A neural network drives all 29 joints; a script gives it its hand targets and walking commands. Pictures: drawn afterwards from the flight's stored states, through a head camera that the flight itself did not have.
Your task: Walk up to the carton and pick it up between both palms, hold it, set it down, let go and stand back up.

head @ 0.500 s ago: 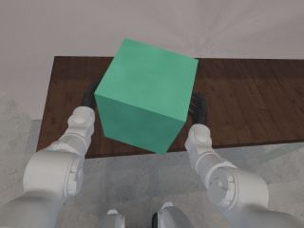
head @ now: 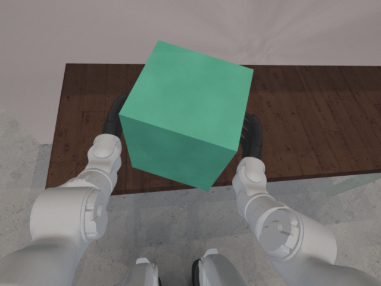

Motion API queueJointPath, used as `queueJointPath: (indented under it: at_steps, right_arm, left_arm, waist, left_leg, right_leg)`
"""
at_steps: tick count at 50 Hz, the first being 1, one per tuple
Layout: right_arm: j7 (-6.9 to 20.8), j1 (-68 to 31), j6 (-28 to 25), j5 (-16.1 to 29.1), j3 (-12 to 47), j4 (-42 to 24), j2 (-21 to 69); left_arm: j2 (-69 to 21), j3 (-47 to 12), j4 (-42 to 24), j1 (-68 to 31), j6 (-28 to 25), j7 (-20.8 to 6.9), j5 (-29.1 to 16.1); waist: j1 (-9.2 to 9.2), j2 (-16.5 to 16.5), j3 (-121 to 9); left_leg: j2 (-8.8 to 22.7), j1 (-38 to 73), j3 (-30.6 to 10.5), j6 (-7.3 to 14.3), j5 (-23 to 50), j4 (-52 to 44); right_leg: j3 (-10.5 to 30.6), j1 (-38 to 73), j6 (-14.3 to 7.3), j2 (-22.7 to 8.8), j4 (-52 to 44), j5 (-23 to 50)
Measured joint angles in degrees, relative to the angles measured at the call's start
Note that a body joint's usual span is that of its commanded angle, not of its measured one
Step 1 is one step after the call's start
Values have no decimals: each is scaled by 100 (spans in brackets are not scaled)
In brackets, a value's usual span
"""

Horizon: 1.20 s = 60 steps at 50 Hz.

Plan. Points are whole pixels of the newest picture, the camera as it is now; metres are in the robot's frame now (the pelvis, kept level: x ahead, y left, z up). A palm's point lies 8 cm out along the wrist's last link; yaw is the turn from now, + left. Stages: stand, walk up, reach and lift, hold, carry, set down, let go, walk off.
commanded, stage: reach and lift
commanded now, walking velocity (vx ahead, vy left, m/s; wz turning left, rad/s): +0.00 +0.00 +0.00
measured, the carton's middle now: (185, 124) +0.47 -0.02 -0.02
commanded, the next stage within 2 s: none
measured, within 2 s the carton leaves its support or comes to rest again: leaves its support in 1.14 s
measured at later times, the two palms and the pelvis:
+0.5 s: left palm (114, 129) +0.45 +0.14 -0.01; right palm (250, 152) +0.39 -0.16 +0.00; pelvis +0.00 +0.00 +0.00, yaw +0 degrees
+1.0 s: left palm (117, 129) +0.45 +0.13 +0.00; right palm (252, 156) +0.38 -0.16 +0.00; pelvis +0.00 +0.01 +0.01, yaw -1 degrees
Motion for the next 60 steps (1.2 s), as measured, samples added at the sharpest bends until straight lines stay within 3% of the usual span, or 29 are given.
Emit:
queueJointPath:
  at_steps: [42, 52, 60]
  right_arm:
    - [-180, 129, -238, 71, 194, -4, 0]
    - [-233, 233, -169, 404, 542, -15, 0]
    - [-302, 437, 323, 955, 1213, -339, -1]
  left_arm:
    - [-127, -48, 138, -13, -214, 240, 1]
    - [-139, -353, 140, -13, -83, 356, 2]
    - [-178, -779, 148, -13, 182, 513, -23]
  waist:
    - [1, 183, -68]
    - [21, 185, -233]
    - [46, 208, -485]
  left_leg:
    - [52, -119, -41, 7, 133, -147]
    - [76, -133, -53, 7, 261, -381]
    - [104, -133, -66, 7, 322, -508]
  right_leg:
    - [-25, 0, 12, 67, -398, 243]
    - [-25, 1, 12, 101, -671, 402]
    - [-27, 2, 12, 137, -811, 467]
